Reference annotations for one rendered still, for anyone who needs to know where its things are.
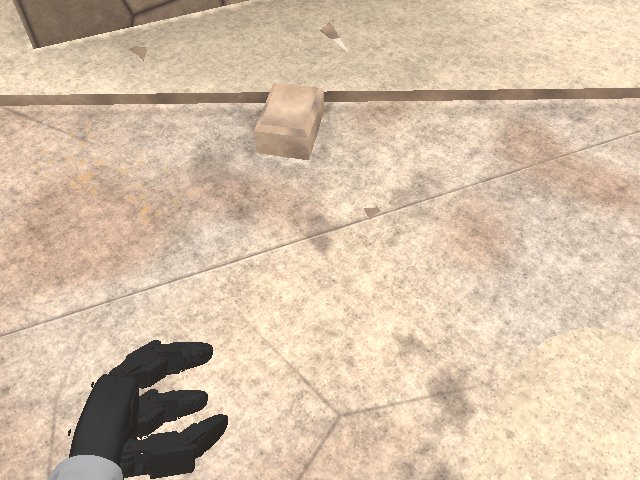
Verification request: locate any robot left hand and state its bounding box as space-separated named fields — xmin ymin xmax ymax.
xmin=68 ymin=340 xmax=228 ymax=480

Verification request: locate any left robot forearm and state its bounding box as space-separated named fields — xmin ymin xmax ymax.
xmin=49 ymin=455 xmax=123 ymax=480

